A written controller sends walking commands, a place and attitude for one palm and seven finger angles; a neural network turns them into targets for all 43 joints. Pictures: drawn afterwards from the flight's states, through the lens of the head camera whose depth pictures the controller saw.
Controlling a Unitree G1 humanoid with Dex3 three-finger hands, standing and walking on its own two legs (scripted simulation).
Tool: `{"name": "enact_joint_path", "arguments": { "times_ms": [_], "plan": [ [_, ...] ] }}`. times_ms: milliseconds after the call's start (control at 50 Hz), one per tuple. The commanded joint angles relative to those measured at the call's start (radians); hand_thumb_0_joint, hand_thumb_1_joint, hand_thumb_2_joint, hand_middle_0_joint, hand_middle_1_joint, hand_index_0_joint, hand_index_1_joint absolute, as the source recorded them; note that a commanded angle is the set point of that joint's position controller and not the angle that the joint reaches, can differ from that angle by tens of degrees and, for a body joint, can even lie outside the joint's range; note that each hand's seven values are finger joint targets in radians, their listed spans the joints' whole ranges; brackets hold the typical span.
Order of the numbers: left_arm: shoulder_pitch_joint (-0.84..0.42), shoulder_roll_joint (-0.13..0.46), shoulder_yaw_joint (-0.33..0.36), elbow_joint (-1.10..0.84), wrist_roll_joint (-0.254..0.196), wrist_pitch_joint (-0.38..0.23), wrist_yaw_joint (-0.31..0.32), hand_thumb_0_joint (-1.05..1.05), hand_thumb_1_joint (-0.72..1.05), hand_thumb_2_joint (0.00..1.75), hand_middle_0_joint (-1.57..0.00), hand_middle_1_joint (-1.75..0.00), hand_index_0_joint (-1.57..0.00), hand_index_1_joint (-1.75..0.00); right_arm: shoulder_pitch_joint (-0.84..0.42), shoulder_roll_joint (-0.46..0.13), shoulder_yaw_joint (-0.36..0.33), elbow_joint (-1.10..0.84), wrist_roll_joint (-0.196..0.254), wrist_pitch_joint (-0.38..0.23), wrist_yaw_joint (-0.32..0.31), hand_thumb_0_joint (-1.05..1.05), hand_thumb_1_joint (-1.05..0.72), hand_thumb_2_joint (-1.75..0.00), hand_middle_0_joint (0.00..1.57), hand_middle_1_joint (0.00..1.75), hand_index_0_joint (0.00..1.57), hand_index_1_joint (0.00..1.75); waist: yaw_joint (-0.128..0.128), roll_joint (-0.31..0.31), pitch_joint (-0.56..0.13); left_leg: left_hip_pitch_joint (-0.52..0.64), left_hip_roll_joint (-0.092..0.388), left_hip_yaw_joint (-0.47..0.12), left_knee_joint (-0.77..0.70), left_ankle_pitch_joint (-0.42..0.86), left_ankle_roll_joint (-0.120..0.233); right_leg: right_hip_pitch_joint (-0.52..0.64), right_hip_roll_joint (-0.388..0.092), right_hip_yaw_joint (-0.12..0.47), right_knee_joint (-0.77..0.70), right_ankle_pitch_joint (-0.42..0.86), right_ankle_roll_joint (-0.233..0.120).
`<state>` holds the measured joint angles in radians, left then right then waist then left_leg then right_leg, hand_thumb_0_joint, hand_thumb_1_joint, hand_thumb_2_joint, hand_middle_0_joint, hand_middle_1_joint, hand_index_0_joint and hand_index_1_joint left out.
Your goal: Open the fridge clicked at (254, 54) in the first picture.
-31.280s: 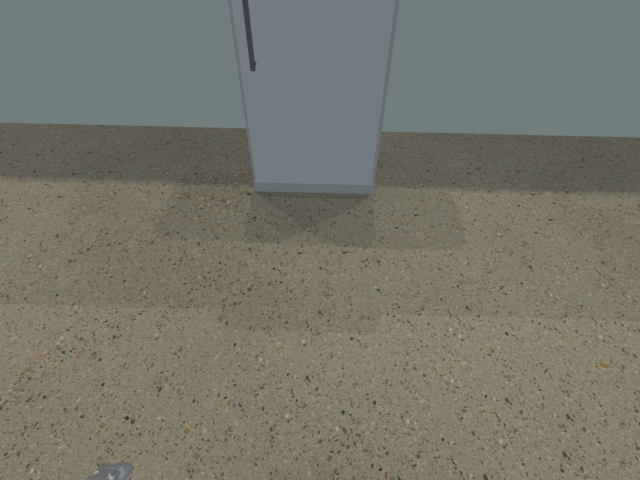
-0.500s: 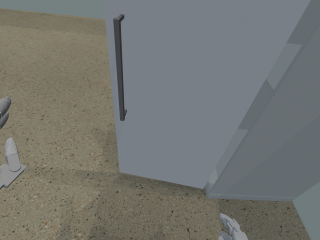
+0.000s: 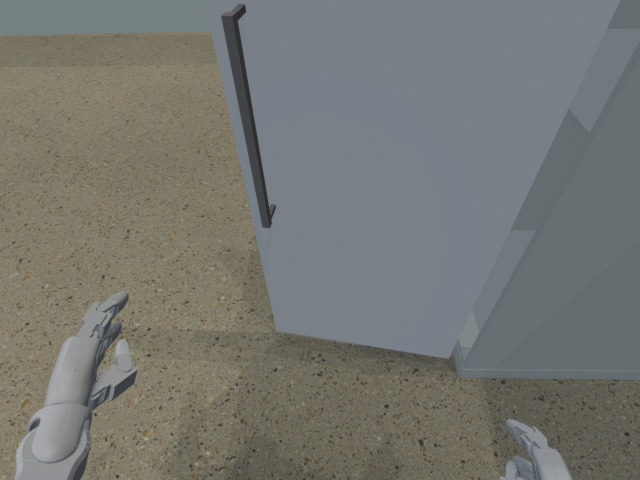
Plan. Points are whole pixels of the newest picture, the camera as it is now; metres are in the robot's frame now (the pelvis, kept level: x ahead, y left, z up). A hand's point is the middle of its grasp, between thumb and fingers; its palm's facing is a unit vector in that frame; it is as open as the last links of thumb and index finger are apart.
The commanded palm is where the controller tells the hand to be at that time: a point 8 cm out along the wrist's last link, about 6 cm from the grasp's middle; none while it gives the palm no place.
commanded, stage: let the arm hang, fingers relaxed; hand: left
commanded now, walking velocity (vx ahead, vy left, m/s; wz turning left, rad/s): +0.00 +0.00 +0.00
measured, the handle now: (255, 136) +0.65 +0.14 +0.10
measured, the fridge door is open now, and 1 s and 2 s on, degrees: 80 80 80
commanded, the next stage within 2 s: look to check the result in 0.98 s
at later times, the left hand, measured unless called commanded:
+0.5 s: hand out of the picture -0.03 +0.21 -0.16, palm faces +0.04 -0.97 -0.22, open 7.3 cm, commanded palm none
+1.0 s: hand out of the picture +0.02 +0.20 -0.16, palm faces +0.01 -0.98 -0.19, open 7.4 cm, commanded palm none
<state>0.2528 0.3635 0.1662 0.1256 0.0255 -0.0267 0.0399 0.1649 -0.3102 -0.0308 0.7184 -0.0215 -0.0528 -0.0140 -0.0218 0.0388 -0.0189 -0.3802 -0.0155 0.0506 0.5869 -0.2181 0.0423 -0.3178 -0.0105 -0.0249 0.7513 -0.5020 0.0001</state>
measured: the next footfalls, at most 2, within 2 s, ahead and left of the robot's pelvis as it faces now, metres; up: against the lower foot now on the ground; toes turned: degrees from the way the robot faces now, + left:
none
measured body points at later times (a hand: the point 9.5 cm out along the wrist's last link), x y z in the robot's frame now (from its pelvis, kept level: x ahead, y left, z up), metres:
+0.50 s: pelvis +0.00 +0.02 +0.01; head +0.03 +0.03 +0.46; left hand -0.03 +0.26 -0.14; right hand +0.03 -0.21 -0.14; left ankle +0.04 +0.11 -0.73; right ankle -0.01 -0.11 -0.73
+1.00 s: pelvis +0.00 +0.02 +0.02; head +0.01 +0.03 +0.47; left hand +0.02 +0.25 -0.14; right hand +0.02 -0.21 -0.14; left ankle +0.04 +0.11 -0.73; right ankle -0.01 -0.11 -0.73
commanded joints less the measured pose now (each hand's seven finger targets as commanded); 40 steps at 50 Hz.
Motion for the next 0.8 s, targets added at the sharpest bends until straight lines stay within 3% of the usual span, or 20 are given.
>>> {"name": "enact_joint_path", "arguments": {
  "times_ms": [0,20,40,60,80,120,140,160,200,220,240,280,320,360,480,780],
  "plan": [
    [0.084,0.04,-0.083,0.253,0.007,0.023,-0.038,0.0,0.9,0.9,-0.2,-0.3,-0.2,-0.3,-0.029,-0.109,-0.013,-0.068,-0.001,0.007,0.002,0.0,-0.9,-0.9,0.2,0.3,0.2,0.3,0.057,-0.266,-0.126,0.008,0.137,-0.176,-0.038,0.205,0.04,0.176,-0.08,0.084,-0.279,0.289,-0.022],
    [0.051,0.084,-0.086,0.296,0.005,0.022,-0.037,0.0,0.9,0.9,-0.2,-0.3,-0.2,-0.3,-0.034,-0.08,-0.014,-0.067,0.01,0.02,0.002,0.0,-0.9,-0.9,0.2,0.3,0.2,0.3,0.042,-0.332,-0.112,-0.037,0.057,-0.117,0.012,-0.014,-0.007,0.15,-0.199,0.211,-0.363,0.293,-0.062],
    [0.004,0.069,-0.095,0.364,0.007,0.026,-0.038,0.0,0.9,0.9,-0.2,-0.3,-0.2,-0.3,0.005,-0.037,-0.016,-0.023,-0.001,0.034,0.006,0.0,-0.9,-0.9,0.2,0.3,0.2,0.3,0.011,-0.311,-0.055,-0.012,0.021,-0.064,0.078,-0.154,-0.033,0.032,-0.276,0.267,-0.421,0.212,-0.122],
    [-0.06,0.066,-0.109,0.405,0.004,0.036,-0.036,0.0,0.9,0.9,-0.2,-0.3,-0.2,-0.3,0.04,-0.043,-0.016,0.016,-0.001,0.055,0.01,0.0,-0.9,-0.9,0.2,0.3,0.2,0.3,-0.017,-0.224,0.003,0.063,0.017,-0.05,0.142,-0.207,-0.032,-0.119,-0.286,0.254,-0.479,-0.032,-0.151],
    [-0.099,0.048,-0.114,0.443,0.006,0.043,-0.029,0.0,0.9,0.9,-0.2,-0.3,-0.2,-0.3,0.036,-0.039,-0.019,0.041,-0.011,0.073,0.008,0.0,-0.9,-0.9,0.2,0.3,0.2,0.3,-0.019,-0.224,0.062,0.082,0.019,-0.048,0.175,-0.171,-0.029,-0.179,-0.24,0.264,-0.505,-0.078,-0.153],
    [-0.1,0.024,-0.122,0.519,0.001,0.041,-0.022,0.0,0.9,0.9,-0.2,-0.3,-0.2,-0.3,0.068,-0.004,-0.009,0.076,-0.016,0.074,0.006,0.0,-0.9,-0.9,0.2,0.3,0.2,0.3,-0.03,-0.145,0.08,0.113,0.031,-0.042,0.059,-0.025,-0.025,-0.11,-0.193,0.19,-0.419,0.199,-0.131],
    [-0.073,0.008,-0.126,0.568,-0.002,0.033,-0.021,0.0,0.9,0.9,-0.2,-0.3,-0.2,-0.3,0.087,0.01,-0.001,0.097,-0.014,0.065,0.004,0.0,-0.9,-0.9,0.2,0.3,0.2,0.3,-0.028,-0.091,0.04,0.145,0.056,-0.069,-0.031,0.116,-0.022,-0.05,-0.16,0.147,-0.349,0.333,-0.099],
    [-0.036,-0.017,-0.13,0.612,-0.006,0.027,-0.019,0.0,0.9,0.9,-0.2,-0.3,-0.2,-0.3,0.084,0.003,0.004,0.119,-0.012,0.056,0.0,0.0,-0.9,-0.9,0.2,0.3,0.2,0.3,-0.011,-0.016,0.009,0.167,0.092,-0.108,-0.086,0.232,-0.017,0.001,-0.114,0.107,-0.294,0.403,-0.064],
    [0.038,-0.051,-0.126,0.691,-0.007,0.028,-0.012,0.0,0.9,0.9,-0.2,-0.3,-0.2,-0.3,0.065,-0.008,0.003,0.154,-0.011,0.045,-0.012,0.0,-0.9,-0.9,0.2,0.3,0.2,0.3,0.026,0.085,-0.031,0.152,0.134,-0.146,-0.11,0.307,0.006,0.094,-0.075,0.07,-0.293,0.399,-0.036],
    [0.052,-0.062,-0.119,0.725,-0.01,0.03,-0.011,0.0,0.9,0.9,-0.2,-0.3,-0.2,-0.3,0.074,0.01,0.002,0.173,-0.011,0.045,-0.016,0.0,-0.9,-0.9,0.2,0.3,0.2,0.3,0.028,0.171,-0.054,0.145,0.136,-0.156,-0.137,0.289,0.016,0.137,-0.07,0.051,-0.292,0.373,-0.033],
    [0.061,-0.057,-0.123,0.757,-0.014,0.031,-0.013,0.0,0.9,0.9,-0.2,-0.3,-0.2,-0.3,0.079,0.015,0.005,0.191,-0.008,0.048,-0.018,0.0,-0.9,-0.9,0.2,0.3,0.2,0.3,0.031,0.192,-0.063,0.138,0.14,-0.158,-0.156,0.267,0.02,0.166,-0.061,0.042,-0.296,0.354,-0.031],
    [0.076,-0.067,-0.127,0.808,-0.014,0.026,-0.015,0.0,0.9,0.9,-0.2,-0.3,-0.2,-0.3,0.088,0.022,0.002,0.22,-0.005,0.049,-0.023,0.0,-0.9,-0.9,0.2,0.3,0.2,0.3,0.032,0.122,-0.076,0.146,0.133,-0.147,-0.159,0.224,0.015,0.191,-0.064,0.048,-0.327,0.378,-0.036],
    [0.063,-0.069,-0.132,0.843,-0.012,0.023,-0.015,0.0,0.9,0.9,-0.2,-0.3,-0.2,-0.3,0.115,0.023,-0.001,0.238,0.0,0.049,-0.027,0.0,-0.9,-0.9,0.2,0.3,0.2,0.3,0.02,0.014,-0.072,0.166,0.131,-0.139,-0.159,0.211,0.01,0.186,-0.076,0.05,-0.349,0.408,-0.038],
    [0.055,-0.078,-0.136,0.875,-0.011,0.027,-0.015,0.0,0.9,0.9,-0.2,-0.3,-0.2,-0.3,0.12,0.018,-0.002,0.262,0.0,0.052,-0.027,0.0,-0.9,-0.9,0.2,0.3,0.2,0.3,0.015,-0.004,-0.029,0.161,0.133,-0.143,-0.194,0.117,0.009,0.154,-0.073,0.046,-0.371,0.334,-0.037],
    [0.057,-0.063,-0.138,0.942,-0.007,0.026,-0.017,0.0,0.9,0.9,-0.2,-0.3,-0.2,-0.3,0.108,-0.003,-0.008,0.305,-0.001,0.052,-0.023,0.0,-0.9,-0.9,0.2,0.3,0.2,0.3,0.017,-0.022,0.054,0.136,0.133,-0.158,-0.279,-0.05,0.011,0.114,-0.071,0.051,-0.403,0.241,-0.039],
    [0.037,-0.065,-0.147,0.987,-0.006,0.015,-0.013,0.0,0.9,0.9,-0.2,-0.3,-0.2,-0.3,0.081,0.007,0.002,0.358,-0.002,0.044,-0.016,0.0,-0.9,-0.9,0.2,0.3,0.2,0.3,0.017,-0.027,0.089,0.164,0.121,-0.131,-0.309,-0.006,0.001,0.104,-0.087,0.07,-0.433,0.273,-0.028]
  ]
}}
